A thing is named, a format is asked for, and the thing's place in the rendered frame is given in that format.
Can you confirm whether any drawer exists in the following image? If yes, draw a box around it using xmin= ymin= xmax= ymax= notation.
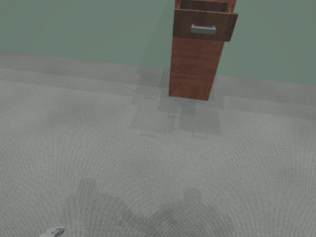
xmin=173 ymin=0 xmax=238 ymax=42

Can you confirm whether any cabinet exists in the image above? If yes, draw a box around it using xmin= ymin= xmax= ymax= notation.
xmin=168 ymin=0 xmax=237 ymax=101

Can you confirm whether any robot left hand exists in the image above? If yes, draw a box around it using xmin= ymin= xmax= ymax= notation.
xmin=40 ymin=226 xmax=65 ymax=237

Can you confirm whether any handle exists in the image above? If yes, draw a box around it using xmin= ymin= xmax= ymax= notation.
xmin=191 ymin=24 xmax=216 ymax=35

